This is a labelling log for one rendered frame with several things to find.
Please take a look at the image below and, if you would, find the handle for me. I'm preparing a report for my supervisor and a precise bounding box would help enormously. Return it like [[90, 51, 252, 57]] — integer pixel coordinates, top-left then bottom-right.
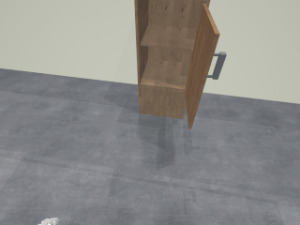
[[207, 52, 227, 80]]

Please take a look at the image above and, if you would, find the cupboard door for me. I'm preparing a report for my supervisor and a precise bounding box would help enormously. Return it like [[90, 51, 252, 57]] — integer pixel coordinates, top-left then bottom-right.
[[185, 3, 220, 129]]

